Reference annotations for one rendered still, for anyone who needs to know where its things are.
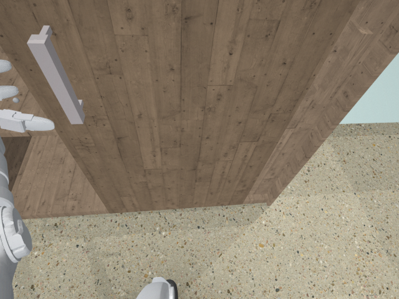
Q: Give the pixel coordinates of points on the handle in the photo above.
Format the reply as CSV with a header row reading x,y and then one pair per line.
x,y
49,62
348,55

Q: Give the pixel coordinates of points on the left robot hand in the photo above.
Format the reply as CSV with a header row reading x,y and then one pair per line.
x,y
18,121

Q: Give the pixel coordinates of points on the robot left forearm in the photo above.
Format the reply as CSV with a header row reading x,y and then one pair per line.
x,y
6,197

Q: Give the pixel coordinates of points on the robot left thigh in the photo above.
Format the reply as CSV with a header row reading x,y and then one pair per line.
x,y
157,290

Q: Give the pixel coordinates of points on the robot left upper arm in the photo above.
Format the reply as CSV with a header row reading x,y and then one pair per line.
x,y
15,243

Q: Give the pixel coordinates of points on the wardrobe door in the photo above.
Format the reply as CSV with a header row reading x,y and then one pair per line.
x,y
184,100
373,14

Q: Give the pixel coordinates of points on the robot left shin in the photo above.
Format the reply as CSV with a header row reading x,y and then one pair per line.
x,y
159,279

